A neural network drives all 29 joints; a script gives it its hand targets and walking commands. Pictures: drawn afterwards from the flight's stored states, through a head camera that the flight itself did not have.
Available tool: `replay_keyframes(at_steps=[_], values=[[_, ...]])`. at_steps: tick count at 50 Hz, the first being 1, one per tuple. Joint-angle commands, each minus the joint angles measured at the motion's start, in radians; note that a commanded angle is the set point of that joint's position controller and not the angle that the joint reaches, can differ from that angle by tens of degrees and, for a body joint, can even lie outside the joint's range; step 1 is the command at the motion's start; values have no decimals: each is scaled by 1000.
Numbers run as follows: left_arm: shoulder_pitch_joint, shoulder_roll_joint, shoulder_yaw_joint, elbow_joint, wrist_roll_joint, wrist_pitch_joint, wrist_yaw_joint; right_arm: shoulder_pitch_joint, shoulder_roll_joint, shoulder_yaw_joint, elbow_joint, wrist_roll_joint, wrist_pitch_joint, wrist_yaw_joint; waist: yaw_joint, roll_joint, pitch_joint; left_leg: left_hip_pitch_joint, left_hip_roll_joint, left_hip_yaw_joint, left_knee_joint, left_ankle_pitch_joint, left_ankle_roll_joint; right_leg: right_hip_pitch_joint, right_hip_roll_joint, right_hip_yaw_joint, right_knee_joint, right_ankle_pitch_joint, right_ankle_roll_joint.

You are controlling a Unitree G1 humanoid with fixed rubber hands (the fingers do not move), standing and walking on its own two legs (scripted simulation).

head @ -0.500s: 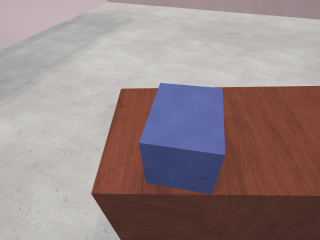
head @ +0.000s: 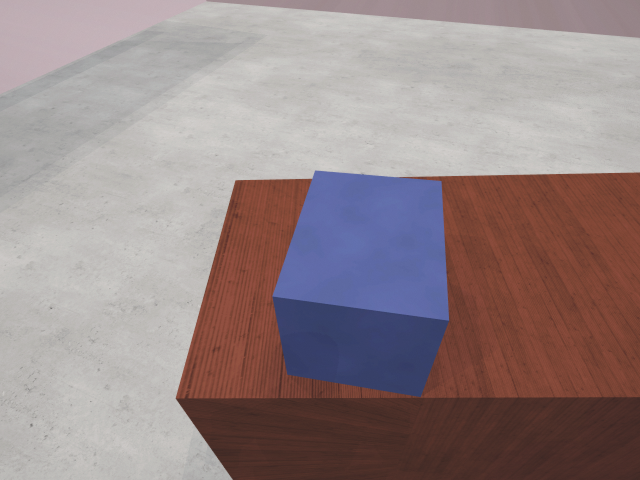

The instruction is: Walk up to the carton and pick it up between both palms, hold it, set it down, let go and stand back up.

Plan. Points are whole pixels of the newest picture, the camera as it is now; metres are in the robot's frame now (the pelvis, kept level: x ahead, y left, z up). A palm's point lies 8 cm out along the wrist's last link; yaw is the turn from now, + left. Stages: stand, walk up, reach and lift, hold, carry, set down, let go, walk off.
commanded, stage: stand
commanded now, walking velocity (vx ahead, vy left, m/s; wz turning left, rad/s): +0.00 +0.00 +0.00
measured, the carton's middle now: (364, 277) +0.48 -0.05 -0.05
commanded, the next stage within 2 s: none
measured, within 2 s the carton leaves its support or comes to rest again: neither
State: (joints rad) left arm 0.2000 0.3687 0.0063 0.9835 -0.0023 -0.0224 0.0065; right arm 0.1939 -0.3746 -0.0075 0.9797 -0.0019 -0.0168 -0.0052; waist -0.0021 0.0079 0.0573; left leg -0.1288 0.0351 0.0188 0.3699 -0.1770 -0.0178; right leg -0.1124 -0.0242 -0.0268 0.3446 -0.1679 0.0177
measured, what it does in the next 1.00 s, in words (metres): stands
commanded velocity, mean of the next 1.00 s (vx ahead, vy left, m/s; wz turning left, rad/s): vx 0.00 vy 0.00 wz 0.00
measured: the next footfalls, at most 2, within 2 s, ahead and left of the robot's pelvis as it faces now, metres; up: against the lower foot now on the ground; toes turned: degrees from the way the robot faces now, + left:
none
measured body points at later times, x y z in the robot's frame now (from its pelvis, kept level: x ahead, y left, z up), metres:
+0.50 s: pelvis +0.01 +0.00 +0.00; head +0.01 +0.00 +0.45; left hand +0.08 +0.31 -0.12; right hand +0.09 -0.31 -0.12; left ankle +0.02 +0.13 -0.75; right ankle +0.02 -0.13 -0.75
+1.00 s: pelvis +0.02 -0.01 +0.00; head +0.03 -0.01 +0.45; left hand +0.09 +0.30 -0.12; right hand +0.09 -0.32 -0.13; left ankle +0.02 +0.13 -0.75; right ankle +0.02 -0.13 -0.75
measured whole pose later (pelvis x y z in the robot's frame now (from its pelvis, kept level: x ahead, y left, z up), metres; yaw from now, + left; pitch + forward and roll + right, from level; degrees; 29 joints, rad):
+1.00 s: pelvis +0.02 -0.01 +0.00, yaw +0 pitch -3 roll +0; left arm 0.17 0.36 0.02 1.03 0.00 -0.02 0.01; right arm 0.18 -0.37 -0.02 1.04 0.00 -0.02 -0.01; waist -0.01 0.01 0.06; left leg -0.10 0.04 0.01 0.33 -0.18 -0.03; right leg -0.09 -0.02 -0.03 0.31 -0.18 0.01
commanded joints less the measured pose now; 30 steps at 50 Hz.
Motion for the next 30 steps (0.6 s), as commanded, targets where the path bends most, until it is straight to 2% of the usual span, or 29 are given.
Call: replay_keyframes(at_steps=[1,3,4,5,6,7,9,10,11,12,14,16,17,19,20,21,22,23,24,25,26,27,28,30], values=[[-10,169,38,-46,-5,-16,2,-17,-162,-32,-46,9,-15,-10,2,-16,-29,-13,90,-93,-83,25,30,-6,-98,102,-72,27,-34],[-26,182,43,-41,4,-12,8,-44,-172,-39,-46,3,-13,-9,-1,16,-37,5,95,-90,-88,36,34,-15,-99,101,-80,32,-35],[-22,194,49,-41,-2,-14,9,-28,-170,-35,-45,0,-10,-10,6,-1,-40,-1,96,-86,-94,50,29,-2,-102,103,-69,35,-37],[-33,166,42,-39,1,-14,8,-44,-185,-42,-41,-1,-11,-14,6,7,-22,-14,94,-83,-88,50,34,-4,-101,96,-78,50,-34],[-14,182,43,-35,-4,-15,10,-35,-188,-44,-44,-4,-17,-10,11,-16,-36,-9,95,-97,-96,61,35,4,-103,96,-68,32,-38],[-35,173,41,-39,-2,-14,8,-38,-189,-44,-37,2,-16,-13,-1,-10,-22,-5,104,-96,-99,36,37,-15,-111,105,-77,23,-39],[3,175,44,-27,-6,-14,8,-52,-194,-44,-36,3,-16,-10,15,2,-26,-16,100,-101,-95,24,36,-5,-96,99,-82,19,-38],[-12,181,46,-20,-1,-13,12,-40,-163,-37,-36,-4,-13,-11,8,17,-24,-17,99,-98,-101,15,34,-1,-104,99,-78,-7,-41],[-3,181,45,-24,-4,-13,12,-43,-178,-44,-35,1,-16,-12,7,8,-2,-28,102,-100,-107,13,36,-21,-107,110,-77,-7,-40],[-21,192,48,-21,1,-13,12,-40,-179,-47,-33,-4,-17,-10,10,-24,3,-26,94,-101,-111,8,32,-20,-97,92,-75,-20,-35],[3,168,43,-20,0,-14,12,-43,-174,-44,-30,0,-13,-13,12,20,-12,-10,98,-98,-104,-14,35,-25,-103,99,-88,-30,-42],[-27,176,41,-27,1,-12,9,-19,-180,-47,-25,5,-20,-11,-6,-22,-37,9,99,-103,-108,10,38,-15,-104,91,-84,2,-39],[-28,169,37,-34,-2,-13,6,-24,-184,-49,-25,8,-16,-11,-2,6,-46,15,99,-92,-104,19,33,-15,-107,91,-80,32,-34],[-8,174,37,-21,-1,-18,11,-33,-168,-46,-32,1,-15,-10,-2,21,-28,39,105,-93,-93,75,29,-32,-104,91,-81,52,-33],[-15,205,50,-21,2,-17,11,-19,-166,-46,-28,1,-15,-13,-4,5,-17,16,102,-95,-90,85,32,-11,-107,99,-82,70,-33],[-25,190,48,-24,1,-18,12,-36,-168,-43,-25,3,-13,-15,6,14,-47,10,97,-93,-94,87,31,11,-110,96,-83,74,-33],[-28,196,49,-24,3,-20,14,-31,-158,-44,-20,4,-11,-17,-6,-33,-49,19,102,-100,-92,95,37,7,-111,90,-78,96,-32],[-13,179,45,-22,2,-23,10,-45,-167,-42,-22,-1,-13,-16,13,-8,-56,20,101,-100,-94,100,35,18,-112,91,-77,88,-34],[-16,174,42,-13,-1,-20,12,-38,-177,-47,-29,6,-16,-13,-8,2,-48,36,95,-86,-91,88,36,-7,-112,100,-83,99,-36],[-18,168,41,-12,-2,-15,12,-26,-179,-53,-16,0,-16,-17,-5,-9,-29,26,98,-97,-95,79,40,-13,-113,97,-75,72,-45],[1,167,43,-13,-4,-13,10,-37,-187,-48,-18,2,-14,-16,4,24,-49,17,99,-89,-88,64,36,13,-113,91,-83,82,-36],[-10,170,38,-13,-3,-14,12,-24,-169,-46,-16,2,-13,-14,-5,20,-7,9,99,-91,-95,67,27,-18,-110,92,-80,70,-40],[-19,172,44,-13,-2,-16,11,-3,-165,-45,-9,9,-11,-17,-7,-13,-28,19,101,-94,-101,79,32,-2,-109,92,-84,61,-38],[-23,176,42,-15,-8,-15,10,-31,-171,-45,-13,8,-14,-16,1,-20,-24,3,102,-98,-105,48,31,-9,-107,89,-92,36,-34]])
